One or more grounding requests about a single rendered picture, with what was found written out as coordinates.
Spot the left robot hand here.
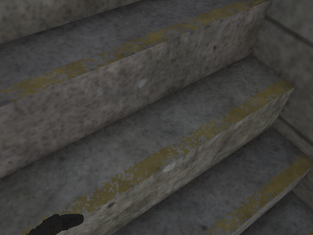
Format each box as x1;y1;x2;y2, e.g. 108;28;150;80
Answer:
26;213;84;235

